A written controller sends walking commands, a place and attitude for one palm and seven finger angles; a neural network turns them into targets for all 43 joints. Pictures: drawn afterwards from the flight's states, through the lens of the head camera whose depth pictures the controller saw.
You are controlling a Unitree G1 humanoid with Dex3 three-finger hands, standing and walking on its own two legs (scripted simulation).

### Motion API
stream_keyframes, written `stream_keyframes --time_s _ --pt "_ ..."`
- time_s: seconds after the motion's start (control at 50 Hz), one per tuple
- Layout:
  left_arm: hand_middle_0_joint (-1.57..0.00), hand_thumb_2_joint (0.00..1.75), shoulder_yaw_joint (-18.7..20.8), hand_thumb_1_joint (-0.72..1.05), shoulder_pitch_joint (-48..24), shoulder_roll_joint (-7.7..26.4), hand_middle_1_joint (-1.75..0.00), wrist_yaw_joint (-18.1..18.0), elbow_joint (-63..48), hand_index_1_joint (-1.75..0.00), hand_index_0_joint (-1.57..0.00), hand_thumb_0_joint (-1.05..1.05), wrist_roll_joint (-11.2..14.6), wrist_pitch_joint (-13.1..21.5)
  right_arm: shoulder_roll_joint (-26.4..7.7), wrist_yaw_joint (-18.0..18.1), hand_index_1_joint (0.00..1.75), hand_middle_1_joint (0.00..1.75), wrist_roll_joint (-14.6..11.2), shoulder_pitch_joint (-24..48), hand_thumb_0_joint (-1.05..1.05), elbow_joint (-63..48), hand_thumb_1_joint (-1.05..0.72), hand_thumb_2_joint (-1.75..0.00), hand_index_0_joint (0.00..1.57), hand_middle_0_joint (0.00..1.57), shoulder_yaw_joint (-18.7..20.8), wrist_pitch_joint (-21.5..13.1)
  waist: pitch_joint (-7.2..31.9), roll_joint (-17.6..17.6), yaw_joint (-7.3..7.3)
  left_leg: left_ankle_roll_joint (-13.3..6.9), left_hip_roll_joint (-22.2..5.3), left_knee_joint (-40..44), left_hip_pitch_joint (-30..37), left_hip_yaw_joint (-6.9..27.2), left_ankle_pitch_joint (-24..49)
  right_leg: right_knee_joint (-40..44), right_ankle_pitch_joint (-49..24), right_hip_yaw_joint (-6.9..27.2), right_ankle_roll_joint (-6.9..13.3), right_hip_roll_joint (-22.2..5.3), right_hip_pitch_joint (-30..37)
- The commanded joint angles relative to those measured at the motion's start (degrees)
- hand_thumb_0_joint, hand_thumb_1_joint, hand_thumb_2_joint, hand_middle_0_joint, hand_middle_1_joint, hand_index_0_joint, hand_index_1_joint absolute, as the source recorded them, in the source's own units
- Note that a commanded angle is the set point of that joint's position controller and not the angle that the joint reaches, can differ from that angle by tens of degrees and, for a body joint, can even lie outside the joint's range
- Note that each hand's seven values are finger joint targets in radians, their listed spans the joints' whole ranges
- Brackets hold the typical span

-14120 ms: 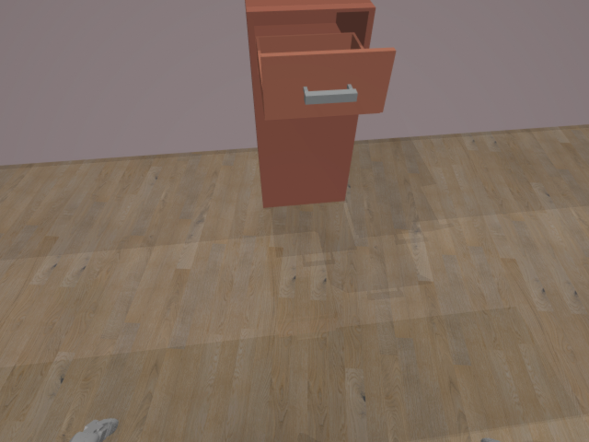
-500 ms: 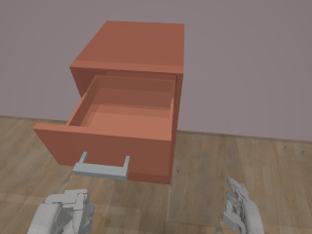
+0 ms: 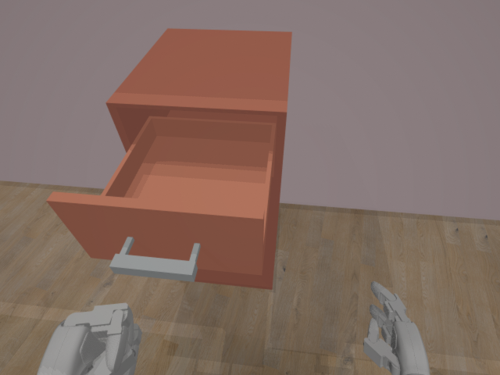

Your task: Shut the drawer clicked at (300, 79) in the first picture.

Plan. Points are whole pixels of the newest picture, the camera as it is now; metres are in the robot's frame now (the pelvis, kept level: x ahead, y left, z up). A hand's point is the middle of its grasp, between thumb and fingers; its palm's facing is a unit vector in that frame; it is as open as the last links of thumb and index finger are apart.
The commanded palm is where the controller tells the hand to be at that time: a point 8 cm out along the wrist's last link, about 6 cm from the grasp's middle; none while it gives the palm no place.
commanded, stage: bring the fist close to the handle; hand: left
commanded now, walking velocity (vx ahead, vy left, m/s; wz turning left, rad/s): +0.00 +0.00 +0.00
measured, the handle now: (158, 256) +0.30 +0.19 +0.02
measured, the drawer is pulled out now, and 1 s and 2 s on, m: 0.28 0.28 0.23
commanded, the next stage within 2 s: push the drawer shut in 1.22 s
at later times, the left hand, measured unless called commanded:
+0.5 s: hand (152, 332) +0.17 +0.15 +0.06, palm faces +0.01 -1.00 -0.04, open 3.3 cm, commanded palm +0.14 +0.21 +0.06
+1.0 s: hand (169, 318) +0.20 +0.15 +0.02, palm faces -0.02 -1.00 -0.04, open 3.3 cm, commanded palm +0.17 +0.20 +0.03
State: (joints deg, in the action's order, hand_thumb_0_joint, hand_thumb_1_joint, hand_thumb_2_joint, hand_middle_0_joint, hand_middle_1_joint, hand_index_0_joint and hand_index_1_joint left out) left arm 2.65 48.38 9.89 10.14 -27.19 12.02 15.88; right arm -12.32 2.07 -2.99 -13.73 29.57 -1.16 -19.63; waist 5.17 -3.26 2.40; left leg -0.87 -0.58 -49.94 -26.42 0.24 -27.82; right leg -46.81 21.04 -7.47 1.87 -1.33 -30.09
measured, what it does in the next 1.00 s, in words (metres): stands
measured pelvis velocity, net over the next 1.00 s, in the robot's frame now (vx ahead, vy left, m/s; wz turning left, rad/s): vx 0.00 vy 0.01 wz -0.01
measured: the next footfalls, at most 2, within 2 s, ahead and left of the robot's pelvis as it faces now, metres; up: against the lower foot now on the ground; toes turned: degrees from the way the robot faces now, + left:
none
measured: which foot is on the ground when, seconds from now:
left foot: down 0.00-1.00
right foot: down 0.00-1.00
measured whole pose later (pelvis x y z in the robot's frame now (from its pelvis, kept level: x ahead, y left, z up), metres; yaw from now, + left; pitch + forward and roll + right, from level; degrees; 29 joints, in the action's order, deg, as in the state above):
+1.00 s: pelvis +0.00 +0.01 -0.04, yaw -1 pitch +15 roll -2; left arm -1.4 31.6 8.7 5.0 -13.7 8.0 21.6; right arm -12.6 0.4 -0.8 -14.3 26.2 -0.3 -10.7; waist 7.6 -2.1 -0.2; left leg -2.0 0.2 -64.2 -45.8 -0.5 -33.2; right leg -60.7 25.6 -6.4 1.1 -2.8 -49.7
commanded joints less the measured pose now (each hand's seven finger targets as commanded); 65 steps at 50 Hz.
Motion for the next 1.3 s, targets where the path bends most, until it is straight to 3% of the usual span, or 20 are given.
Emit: stream_keyframes --time_s 0.0,0.12,0.24,0.28,0.34,0.36,0.46,0.58,0.6,0.72,0.8,0.88,0.92,0.96,0.98,1.04,1.1,1.16,1.22,1.28 --pt "-1.4 0.9 3.6 0.9 -2.2 5.5 -1.6 0.0 -10.1 -1.6 -1.4 0.0 0.2 5.0 -5.8 0.4 0.3 0.3 0.2 5.0 0.0 -9.0 -0.9 -0.9 0.2 0.2 2.5 -3.4 1.4 4.1 -1.25 -0.5 1.3 7.4 -6.3 1.2 9.6 9.1 0.7 6.2 -0.6 0.0 5.2" --pt "-1.4 0.9 2.9 0.9 -4.0 3.8 -1.6 0.2 -7.0 -1.6 -1.4 0.0 0.6 6.3 -5.8 0.0 0.3 0.3 0.5 5.1 0.0 -8.9 -0.9 -0.9 0.2 0.2 2.8 -2.8 3.9 1.3 -1.14 -0.4 1.5 6.4 -6.9 1.0 11.2 6.8 -2.6 5.3 -0.5 0.0 4.9" --pt "-1.4 0.9 3.2 0.9 -4.1 3.7 -1.6 0.4 -3.0 -1.6 -1.4 0.0 0.5 6.0 -6.0 -0.1 0.3 0.3 0.8 5.0 0.0 -8.7 -0.9 -0.9 0.2 0.2 3.5 -1.6 6.2 5.3 -1.28 -0.3 1.5 5.3 -8.9 1.1 14.1 5.0 -7.5 5.1 -0.6 -0.2 5.8" --pt "-1.4 0.9 3.4 0.9 -4.5 3.6 -1.6 0.3 -1.4 -1.6 -1.4 0.0 0.1 6.1 -6.1 0.0 0.3 0.3 0.8 5.0 0.0 -8.6 -0.9 -0.9 0.2 0.2 3.6 -0.7 5.2 6.0 -1.34 -0.4 1.6 5.1 -10.0 0.9 13.6 4.6 -6.7 5.0 -0.6 -0.2 5.1" --pt "-1.4 0.9 1.2 0.9 -8.3 2.6 -1.6 -0.1 -3.0 -1.6 -1.4 0.0 0.0 7.4 -6.1 -0.1 0.3 0.3 1.1 4.8 0.0 -9.2 -0.9 -0.9 0.2 0.2 3.3 -0.8 5.3 2.5 -1.99 -0.3 1.5 4.6 -9.9 1.2 12.3 3.2 -4.8 4.4 -0.5 0.0 2.4" --pt "-1.4 0.9 2.3 0.9 -8.8 3.8 -1.6 -0.8 -2.6 -1.6 -1.4 0.0 -0.5 7.9 -6.3 0.0 0.3 0.3 1.2 4.7 0.0 -8.8 -0.9 -0.9 0.2 0.2 3.4 -0.5 5.5 3.2 -2.03 -0.4 1.3 4.3 -10.1 1.3 12.7 2.8 -4.9 4.3 -0.5 0.1 1.9" --pt "-1.4 0.9 1.1 0.9 -12.3 3.2 -1.6 -1.8 -0.7 -1.6 -1.4 0.0 -1.2 9.9 -6.7 -0.1 0.3 0.3 1.6 3.7 0.0 -8.9 -0.9 -0.9 0.2 0.2 3.5 0.3 6.9 4.1 -2.88 -0.2 1.2 2.6 -12.0 1.8 10.9 0.4 -2.8 3.9 -0.5 0.5 -1.2" --pt "-1.4 0.9 0.3 0.9 -11.7 2.2 -1.6 -1.9 1.9 -1.6 -1.4 0.0 -1.8 9.4 -6.9 -0.4 0.3 0.3 1.6 3.0 0.0 -10.2 -0.9 -0.9 0.2 0.2 3.7 1.8 10.8 2.2 -2.35 0.2 1.1 1.1 -13.0 1.8 13.8 -2.7 -5.7 3.3 -0.2 0.4 -1.7" --pt "-1.4 0.9 -1.2 0.9 -13.2 1.3 -1.6 -1.8 1.4 -1.6 -1.4 0.0 -1.7 9.2 -7.0 -0.5 0.3 0.3 1.5 3.0 0.0 -10.5 -0.9 -0.9 0.2 0.2 3.5 2.0 10.6 1.3 -2.82 0.2 1.2 0.7 -13.2 1.8 13.4 -2.9 -5.6 3.4 -0.3 0.4 -2.6" --pt "-1.4 0.9 -1.3 0.9 -14.5 1.5 -1.6 -3.2 2.0 -1.6 -1.4 0.0 -2.5 9.8 -7.0 -0.7 0.3 0.3 1.8 2.4 0.0 -11.2 -0.9 -0.9 0.2 0.2 3.8 3.5 12.6 2.5 -2.82 0.6 0.8 -1.3 -14.6 2.2 16.1 -5.8 -7.6 3.0 -0.2 0.5 -4.5" --pt "-1.4 0.9 -1.2 0.9 -17.1 1.7 -1.6 -4.3 4.8 -1.6 -1.4 0.0 -3.2 10.3 -7.3 -0.8 0.3 0.3 2.1 2.5 0.0 -11.4 -0.9 -0.9 0.2 0.2 3.7 4.6 10.9 3.8 -3.48 0.6 0.8 -2.8 -17.9 2.4 13.0 -7.0 -5.0 3.1 -0.1 0.5 -7.5" --pt "-1.4 0.9 -1.1 0.9 -15.8 2.7 -1.6 -4.7 -0.5 -1.6 -1.4 0.0 -3.3 10.8 -7.2 -1.0 0.3 0.3 1.9 1.7 0.0 -12.8 -0.9 -0.9 0.2 0.2 3.8 5.2 16.9 0.0 -2.23 0.9 0.7 -2.5 -14.8 2.4 16.5 -7.7 -6.8 3.2 0.2 0.5 -5.3" --pt "-1.4 0.9 -2.0 0.9 -15.1 2.4 -1.6 -4.9 -1.3 -1.6 -1.4 0.0 -3.2 10.2 -7.0 -1.1 0.3 0.3 1.8 1.3 0.0 -13.1 -0.9 -0.9 0.2 0.2 3.8 5.7 17.1 0.2 -2.58 0.9 0.5 -2.6 -14.3 2.3 17.8 -7.4 -8.2 3.2 0.0 0.5 -4.9" --pt "-1.4 0.9 -1.8 0.9 -14.2 2.4 -1.6 -5.4 0.1 -1.6 -1.4 0.0 -3.4 9.4 -7.0 -0.9 0.3 0.3 1.7 1.3 0.0 -12.9 -0.9 -0.9 0.2 0.2 3.9 6.3 15.8 2.6 -3.05 0.7 0.3 -2.7 -15.2 2.5 17.7 -7.2 -8.4 3.0 -0.1 0.7 -5.0" --pt "-1.4 0.9 -3.2 0.9 -14.5 0.8 -1.6 -5.3 0.6 -1.6 -1.4 0.0 -3.2 9.2 -6.9 -1.0 0.3 0.3 1.7 1.2 0.0 -13.1 -0.9 -0.9 0.2 0.2 3.7 6.5 14.6 3.1 -3.56 0.6 0.5 -2.8 -15.8 2.4 16.5 -6.8 -8.1 3.1 -0.2 0.7 -5.4" --pt "-1.4 0.9 -2.1 0.9 -13.2 1.7 -1.6 -5.5 2.3 -1.6 -1.4 0.0 -3.3 8.2 -7.1 -0.9 0.3 0.3 1.5 1.7 0.0 -13.5 -0.9 -0.9 0.2 0.2 3.8 7.3 12.3 5.3 -3.58 0.3 0.7 -2.5 -18.1 2.2 12.4 -6.1 -5.1 3.2 -0.3 0.7 -5.5" --pt "-1.4 0.9 -2.9 0.9 -13.0 1.4 -1.6 -5.3 1.6 -1.6 -1.4 0.0 -3.7 8.0 -7.0 -0.8 0.3 0.3 1.5 1.9 0.0 -14.2 -0.9 -0.9 0.2 0.2 3.7 7.8 12.1 3.9 -3.53 0.1 0.9 -2.5 -18.0 2.0 11.5 -5.8 -4.4 3.6 -0.3 0.5 -5.7" --pt "-1.4 0.9 -0.2 0.9 -13.3 4.1 -1.6 -5.6 0.3 -1.6 -1.4 0.0 -3.4 9.0 -7.0 -0.5 0.3 0.3 1.5 1.9 0.0 -13.9 -0.9 -0.9 0.2 0.2 3.7 7.9 12.6 3.5 -3.0 0.1 0.9 -2.7 -18.5 1.9 11.2 -5.7 -4.0 4.1 0.0 0.5 -4.8" --pt "-1.4 0.9 -2.3 0.9 -14.0 2.2 -1.6 -5.4 -1.9 -1.6 -1.4 0.0 -3.0 10.8 -6.6 -0.7 0.3 0.3 1.6 1.3 0.0 -14.1 -0.9 -0.9 0.2 0.2 3.5 7.4 13.8 1.3 -3.49 0.2 0.9 -3.3 -16.9 1.8 13.1 -6.4 -5.8 3.8 -0.1 0.5 -5.7" --pt "-1.4 0.9 -0.4 0.9 -12.2 3.3 -1.6 -5.4 -0.2 -1.6 -1.4 0.0 -2.7 11.5 -6.6 -0.7 0.3 0.3 1.7 1.4 0.0 -13.3 -0.9 -0.9 0.2 0.2 3.9 7.5 13.9 2.0 -3.21 0.3 0.9 -3.7 -17.7 1.8 12.9 -6.4 -5.8 4.1 0.0 0.5 -5.3"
